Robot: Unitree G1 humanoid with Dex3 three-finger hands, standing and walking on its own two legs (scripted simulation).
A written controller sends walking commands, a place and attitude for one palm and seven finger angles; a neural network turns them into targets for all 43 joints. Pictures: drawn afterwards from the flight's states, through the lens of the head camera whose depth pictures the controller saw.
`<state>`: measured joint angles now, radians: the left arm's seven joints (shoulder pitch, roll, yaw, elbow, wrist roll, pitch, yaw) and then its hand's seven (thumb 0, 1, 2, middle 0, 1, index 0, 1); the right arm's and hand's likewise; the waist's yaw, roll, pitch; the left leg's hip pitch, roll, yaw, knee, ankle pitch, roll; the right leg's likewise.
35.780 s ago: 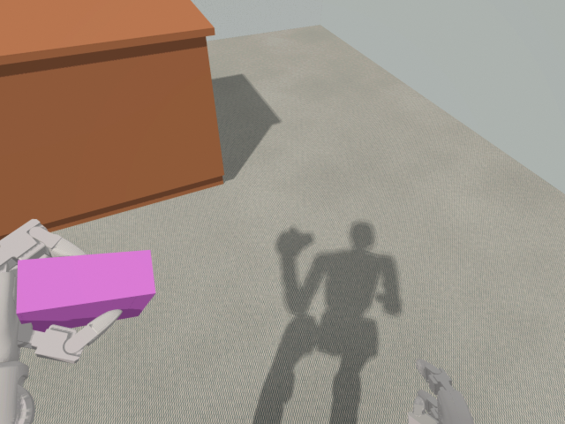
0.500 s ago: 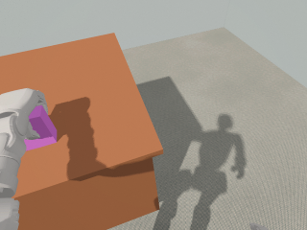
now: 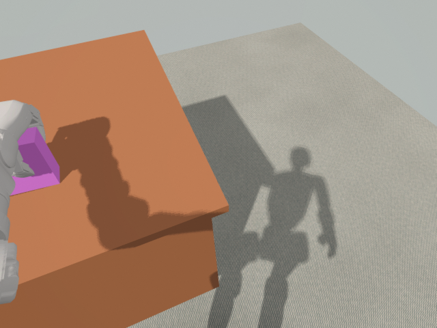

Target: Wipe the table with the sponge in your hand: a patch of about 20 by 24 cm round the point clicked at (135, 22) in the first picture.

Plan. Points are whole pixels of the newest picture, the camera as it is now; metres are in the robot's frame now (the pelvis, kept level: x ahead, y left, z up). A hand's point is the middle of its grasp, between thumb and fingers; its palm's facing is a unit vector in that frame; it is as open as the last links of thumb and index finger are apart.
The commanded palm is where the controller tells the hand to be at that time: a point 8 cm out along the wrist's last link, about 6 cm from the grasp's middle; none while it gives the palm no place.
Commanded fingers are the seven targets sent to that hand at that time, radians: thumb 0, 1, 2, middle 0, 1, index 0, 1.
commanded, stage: slide across to the middle lane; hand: left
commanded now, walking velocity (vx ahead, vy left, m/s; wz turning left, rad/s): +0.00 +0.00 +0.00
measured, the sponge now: (21, 169) +0.38 +0.39 +0.08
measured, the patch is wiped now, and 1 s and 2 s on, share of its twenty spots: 0.25 0.30 0.35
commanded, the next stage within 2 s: wipe back along the middle lane in 0.70 s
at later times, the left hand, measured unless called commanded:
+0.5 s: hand (37, 133) +0.43 +0.35 +0.12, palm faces -0.05 +0.03 -1.00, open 9.2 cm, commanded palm +0.41 +0.34 +0.17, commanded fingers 0.00 0.10 1.30 -1.20 -1.60 -1.20 -1.60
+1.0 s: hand (58, 136) +0.43 +0.31 +0.12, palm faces -0.06 +0.00 -1.00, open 9.2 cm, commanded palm +0.40 +0.30 +0.17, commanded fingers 0.00 0.10 1.30 -1.20 -1.60 -1.20 -1.60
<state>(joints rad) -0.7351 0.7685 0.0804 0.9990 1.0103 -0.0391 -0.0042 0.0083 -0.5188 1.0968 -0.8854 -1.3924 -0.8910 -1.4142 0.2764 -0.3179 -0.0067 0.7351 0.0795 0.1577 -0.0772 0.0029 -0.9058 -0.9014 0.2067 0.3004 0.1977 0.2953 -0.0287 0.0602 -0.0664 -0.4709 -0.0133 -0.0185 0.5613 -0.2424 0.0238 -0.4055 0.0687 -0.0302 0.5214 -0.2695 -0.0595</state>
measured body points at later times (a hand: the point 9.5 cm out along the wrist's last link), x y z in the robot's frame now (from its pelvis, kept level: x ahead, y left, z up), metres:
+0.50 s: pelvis +0.02 +0.03 +0.01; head +0.05 +0.01 +0.46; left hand +0.43 +0.35 +0.18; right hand +0.13 -0.23 -0.13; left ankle +0.02 +0.11 -0.73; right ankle -0.01 -0.08 -0.73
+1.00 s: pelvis +0.03 +0.02 +0.01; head +0.05 -0.01 +0.46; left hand +0.42 +0.30 +0.18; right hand +0.16 -0.24 -0.12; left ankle +0.02 +0.11 -0.73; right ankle -0.01 -0.08 -0.73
